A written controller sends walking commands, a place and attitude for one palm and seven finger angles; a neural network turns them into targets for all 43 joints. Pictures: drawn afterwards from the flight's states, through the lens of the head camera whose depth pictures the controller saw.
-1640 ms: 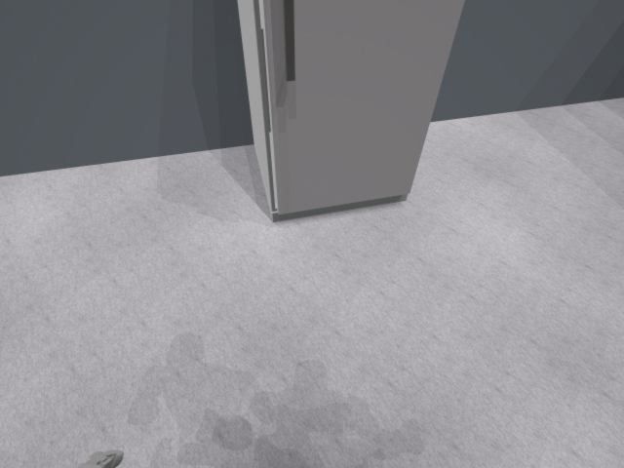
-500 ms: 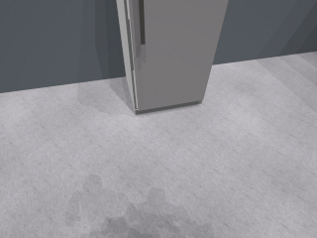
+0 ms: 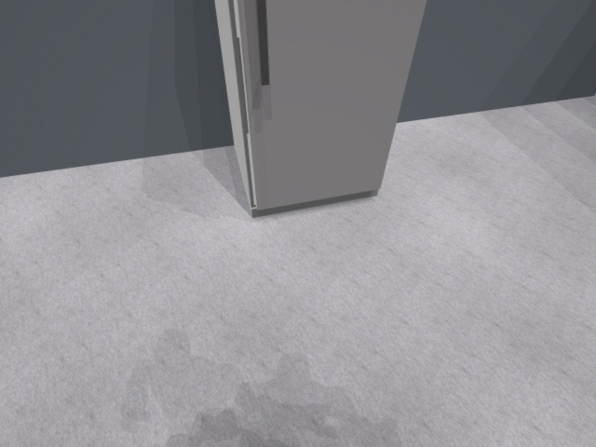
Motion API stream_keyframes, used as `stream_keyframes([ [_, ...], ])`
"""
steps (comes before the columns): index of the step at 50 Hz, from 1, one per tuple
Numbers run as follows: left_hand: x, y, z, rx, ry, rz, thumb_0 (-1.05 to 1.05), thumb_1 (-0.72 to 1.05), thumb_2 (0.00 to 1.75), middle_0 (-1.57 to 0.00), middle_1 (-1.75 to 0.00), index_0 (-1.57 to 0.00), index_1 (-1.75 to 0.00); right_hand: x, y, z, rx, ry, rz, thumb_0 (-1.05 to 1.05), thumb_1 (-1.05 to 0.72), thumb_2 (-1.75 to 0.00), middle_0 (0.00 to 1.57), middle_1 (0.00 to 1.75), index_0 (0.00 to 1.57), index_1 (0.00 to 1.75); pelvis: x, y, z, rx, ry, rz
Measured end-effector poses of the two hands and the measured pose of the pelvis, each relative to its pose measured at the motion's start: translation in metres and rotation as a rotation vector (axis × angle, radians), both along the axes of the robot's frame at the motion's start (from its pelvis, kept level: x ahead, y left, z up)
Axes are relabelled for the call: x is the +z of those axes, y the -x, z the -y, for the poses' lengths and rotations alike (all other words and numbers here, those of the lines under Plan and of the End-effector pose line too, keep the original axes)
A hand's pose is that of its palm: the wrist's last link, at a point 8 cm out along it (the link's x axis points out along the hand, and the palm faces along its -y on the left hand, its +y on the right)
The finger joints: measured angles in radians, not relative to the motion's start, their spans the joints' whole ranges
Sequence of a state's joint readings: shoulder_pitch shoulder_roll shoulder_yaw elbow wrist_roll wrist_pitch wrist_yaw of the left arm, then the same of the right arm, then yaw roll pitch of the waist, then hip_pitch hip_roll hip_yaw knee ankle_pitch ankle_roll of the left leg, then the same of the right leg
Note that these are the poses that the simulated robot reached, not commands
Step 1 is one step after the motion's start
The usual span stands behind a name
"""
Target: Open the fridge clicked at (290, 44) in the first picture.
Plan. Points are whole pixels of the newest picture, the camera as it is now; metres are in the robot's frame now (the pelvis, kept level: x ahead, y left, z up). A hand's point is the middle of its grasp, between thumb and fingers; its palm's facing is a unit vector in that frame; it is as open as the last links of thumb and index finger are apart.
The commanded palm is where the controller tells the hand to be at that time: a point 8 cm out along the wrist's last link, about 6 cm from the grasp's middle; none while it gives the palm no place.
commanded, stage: walk to a spot facing it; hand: left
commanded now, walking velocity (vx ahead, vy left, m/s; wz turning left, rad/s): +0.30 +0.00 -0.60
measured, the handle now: out of the picture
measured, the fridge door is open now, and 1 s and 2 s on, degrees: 0 0 0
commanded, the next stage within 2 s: turn to face it in 1.22 s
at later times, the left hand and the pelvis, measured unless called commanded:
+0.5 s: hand out of the picture +0.08 +0.14 -0.16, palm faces -0.16 -0.97 -0.17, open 7.3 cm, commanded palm none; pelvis +0.12 -0.04 +0.00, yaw -14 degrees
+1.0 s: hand (272, 255) +0.53 +0.09 -0.16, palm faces -0.48 -0.85 -0.22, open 7.4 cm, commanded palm none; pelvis +0.34 -0.04 +0.00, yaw -31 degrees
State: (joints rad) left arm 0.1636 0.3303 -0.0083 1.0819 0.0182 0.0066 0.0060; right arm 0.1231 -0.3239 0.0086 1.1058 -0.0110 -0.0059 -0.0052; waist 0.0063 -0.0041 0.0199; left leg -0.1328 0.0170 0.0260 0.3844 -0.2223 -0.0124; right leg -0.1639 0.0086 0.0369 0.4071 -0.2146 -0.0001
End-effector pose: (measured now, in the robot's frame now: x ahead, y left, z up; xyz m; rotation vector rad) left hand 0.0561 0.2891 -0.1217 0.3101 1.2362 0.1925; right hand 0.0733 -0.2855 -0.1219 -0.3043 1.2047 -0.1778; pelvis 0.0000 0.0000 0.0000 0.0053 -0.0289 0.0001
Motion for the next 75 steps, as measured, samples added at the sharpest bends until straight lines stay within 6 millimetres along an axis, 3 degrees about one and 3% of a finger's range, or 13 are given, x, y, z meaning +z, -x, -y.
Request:
stream_keyframes([
  [14,-0.028,-0.01,0.077,-0.025,0.1,-0.099,0.0,0.91,0.9,-0.2,-0.3,-0.21,-0.3,-0.046,0.043,-0.003,-0.188,-0.125,-0.134,0.01,-0.91,-0.9,0.2,0.3,0.2,0.3,-0.022,-0.052,0.033,-0.136,0.006,-0.009],
  [21,-0.012,-0.01,0.105,-0.044,0.136,-0.231,0.0,0.91,0.9,-0.2,-0.3,-0.21,-0.3,-0.023,-0.023,0.0,-0.24,-0.146,-0.025,0.01,-0.91,-0.9,0.2,0.3,0.2,0.3,-0.003,-0.091,0.04,-0.21,-0.01,-0.035],
  [26,-0.01,-0.038,0.103,-0.065,0.139,-0.288,0.0,0.9,0.9,-0.2,-0.3,-0.21,-0.3,-0.013,-0.091,-0.003,-0.256,-0.155,0.086,0.01,-0.91,-0.9,0.2,0.3,0.2,0.3,-0.001,-0.128,0.036,-0.256,-0.008,-0.05],
  [33,-0.03,-0.121,0.075,-0.089,0.121,-0.288,0.0,0.9,0.9,-0.2,-0.3,-0.21,-0.3,-0.011,-0.197,-0.015,-0.234,-0.129,0.2,0.01,-0.91,-0.9,0.2,0.3,0.2,0.3,-0.015,-0.201,0.021,-0.313,0.004,-0.049],
  [36,-0.046,-0.174,0.06,-0.139,0.114,-0.285,0.0,0.9,0.9,-0.2,-0.3,-0.21,-0.3,-0.014,-0.222,-0.019,-0.269,-0.092,0.258,0.01,-0.91,-0.9,0.2,0.3,0.2,0.3,-0.027,-0.231,0.014,-0.368,0.008,-0.037],
  [40,-0.041,-0.272,0.06,-0.25,0.104,-0.194,0.01,0.91,0.9,-0.19,-0.29,-0.2,-0.3,-0.009,-0.208,-0.027,-0.374,-0.085,0.211,0.0,-0.91,-0.9,0.2,0.3,0.2,0.3,-0.017,-0.262,0.014,-0.425,0.003,-0.025],
  [45,-0.021,-0.395,0.092,-0.383,0.115,-0.028,0.0,0.91,0.9,-0.19,-0.29,-0.2,-0.3,-0.008,-0.165,-0.031,-0.541,-0.07,0.071,-0.01,-0.94,-0.9,0.2,0.3,0.2,0.3,-0.005,-0.301,0.021,-0.489,-0.009,-0.036],
  [50,-0.008,-0.492,0.151,-0.523,0.138,0.064,0.0,0.91,0.9,-0.19,-0.29,-0.2,-0.3,-0.01,-0.124,-0.039,-0.669,-0.087,-0.083,0.0,-0.94,-0.9,0.2,0.3,0.2,0.3,-0.003,-0.338,0.039,-0.547,-0.019,-0.036],
  [56,-0.008,-0.58,0.254,-0.7,0.172,0.11,0.0,0.91,0.9,-0.19,-0.29,-0.2,-0.3,-0.02,-0.1,-0.053,-0.816,-0.167,-0.24,0.0,-0.92,-0.9,0.2,0.3,0.2,0.3,-0.013,-0.38,0.08,-0.622,-0.022,-0.033],
  [60,-0.02,-0.621,0.324,-0.793,0.198,0.171,0.0,0.91,0.9,-0.19,-0.29,-0.2,-0.3,-0.037,-0.104,-0.047,-0.888,-0.241,-0.309,0.01,-0.92,-0.9,0.2,0.3,0.2,0.3,-0.031,-0.405,0.122,-0.666,-0.021,-0.026],
  [63,-0.022,-0.631,0.35,-0.808,0.206,0.173,0.0,0.91,0.9,-0.19,-0.29,-0.2,-0.3,-0.043,-0.13,-0.021,-0.91,-0.244,-0.278,0.01,-0.91,-0.9,0.2,0.3,0.2,0.3,-0.032,-0.418,0.142,-0.696,-0.012,-0.016],
  [70,-0.017,-0.628,0.357,-0.804,0.148,0.042,0.0,0.91,0.9,-0.2,-0.3,-0.21,-0.3,-0.03,-0.239,0.078,-0.876,-0.14,0.017,0.01,-0.91,-0.9,0.2,0.3,0.2,0.3,-0.012,-0.451,0.17,-0.762,-0.011,-0.035],
  [75,-0.015,-0.641,0.35,-0.749,0.134,0.023,0.0,0.93,0.9,-0.2,-0.3,-0.21,-0.3,-0.02,-0.302,0.115,-0.822,-0.112,0.115,0.0,-0.91,-0.9,0.2,0.3,0.2,0.3,-0.007,-0.48,0.184,-0.749,0.007,-0.037],
])
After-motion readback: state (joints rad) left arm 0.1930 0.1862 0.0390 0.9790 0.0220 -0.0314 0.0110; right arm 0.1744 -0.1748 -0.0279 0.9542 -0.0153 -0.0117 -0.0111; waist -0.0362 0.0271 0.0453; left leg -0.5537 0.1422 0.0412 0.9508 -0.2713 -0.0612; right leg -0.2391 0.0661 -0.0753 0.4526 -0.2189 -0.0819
